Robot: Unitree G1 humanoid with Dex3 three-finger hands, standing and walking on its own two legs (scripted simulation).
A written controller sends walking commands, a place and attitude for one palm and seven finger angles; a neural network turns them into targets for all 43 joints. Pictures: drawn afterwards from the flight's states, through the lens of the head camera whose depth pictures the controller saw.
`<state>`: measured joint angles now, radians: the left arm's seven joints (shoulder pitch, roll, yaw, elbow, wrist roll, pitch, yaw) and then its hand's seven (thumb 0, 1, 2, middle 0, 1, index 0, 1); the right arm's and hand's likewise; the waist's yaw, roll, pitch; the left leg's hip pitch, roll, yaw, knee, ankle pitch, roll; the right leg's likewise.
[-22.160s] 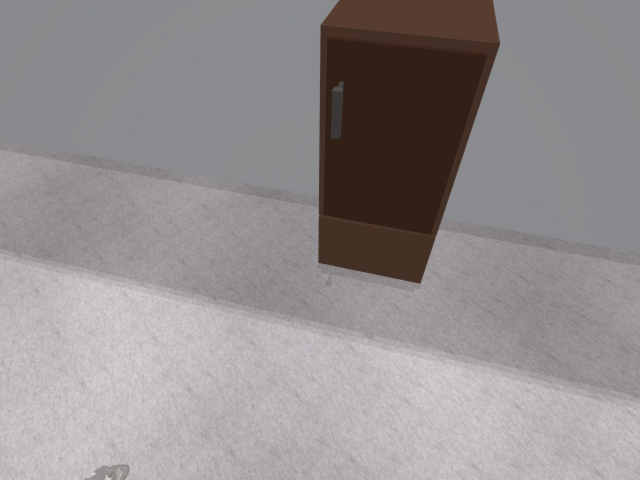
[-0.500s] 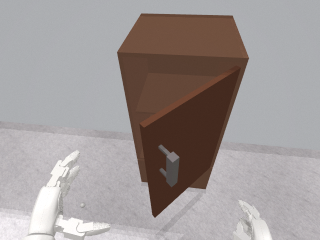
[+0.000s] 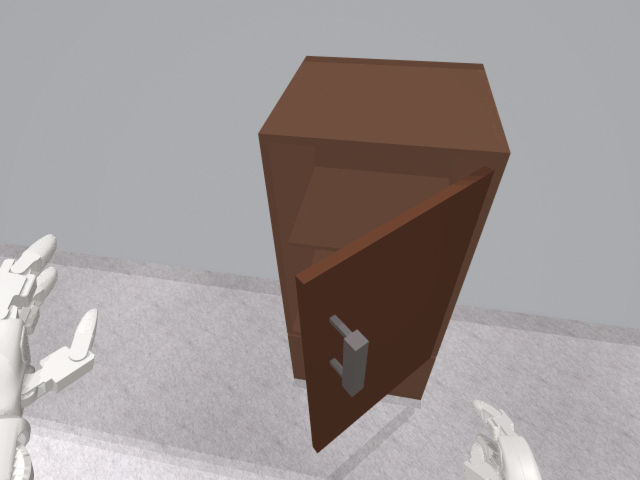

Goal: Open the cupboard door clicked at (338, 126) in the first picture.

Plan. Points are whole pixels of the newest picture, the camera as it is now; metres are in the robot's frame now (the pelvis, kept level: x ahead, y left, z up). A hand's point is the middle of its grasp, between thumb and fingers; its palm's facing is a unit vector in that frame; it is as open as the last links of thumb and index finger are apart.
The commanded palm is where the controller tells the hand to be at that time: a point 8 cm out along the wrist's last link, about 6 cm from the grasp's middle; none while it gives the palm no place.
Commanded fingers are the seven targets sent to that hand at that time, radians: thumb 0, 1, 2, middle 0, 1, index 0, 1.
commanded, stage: draw the hand back to the body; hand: left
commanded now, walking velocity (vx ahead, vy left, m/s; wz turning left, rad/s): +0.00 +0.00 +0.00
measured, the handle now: (344, 355) +0.32 +0.01 -0.04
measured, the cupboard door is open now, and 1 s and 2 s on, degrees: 48 48 48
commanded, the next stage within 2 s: step back with the hand held close in 0.38 s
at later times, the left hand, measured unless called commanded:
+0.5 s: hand (91, 356) +0.17 +0.23 +0.17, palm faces +0.45 -0.80 -0.40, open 7.4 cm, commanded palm +0.13 +0.27 +0.18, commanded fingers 0.00 0.90 0.90 -0.20 -0.30 -0.20 -0.30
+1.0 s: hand (43, 400) +0.13 +0.25 +0.16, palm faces +0.39 -0.78 -0.49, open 7.4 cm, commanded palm +0.07 +0.29 +0.18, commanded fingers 0.00 0.90 0.90 -0.20 -0.30 -0.20 -0.30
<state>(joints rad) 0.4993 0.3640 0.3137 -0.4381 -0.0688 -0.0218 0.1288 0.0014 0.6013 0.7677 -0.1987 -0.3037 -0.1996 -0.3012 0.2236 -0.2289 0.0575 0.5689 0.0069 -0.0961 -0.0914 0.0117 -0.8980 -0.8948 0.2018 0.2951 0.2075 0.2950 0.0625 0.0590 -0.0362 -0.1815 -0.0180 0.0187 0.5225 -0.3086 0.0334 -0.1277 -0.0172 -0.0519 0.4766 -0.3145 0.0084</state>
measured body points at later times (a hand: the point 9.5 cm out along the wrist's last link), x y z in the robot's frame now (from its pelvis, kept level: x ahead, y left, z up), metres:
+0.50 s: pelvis -0.01 -0.03 +0.01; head -0.04 -0.06 +0.45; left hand +0.14 +0.27 +0.19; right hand +0.18 -0.25 -0.08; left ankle -0.02 +0.09 -0.74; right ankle -0.04 -0.12 -0.74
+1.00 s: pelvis -0.07 -0.01 +0.00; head -0.05 -0.01 +0.45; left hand +0.11 +0.29 +0.19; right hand +0.11 -0.26 -0.08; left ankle -0.02 +0.09 -0.74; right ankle -0.04 -0.12 -0.74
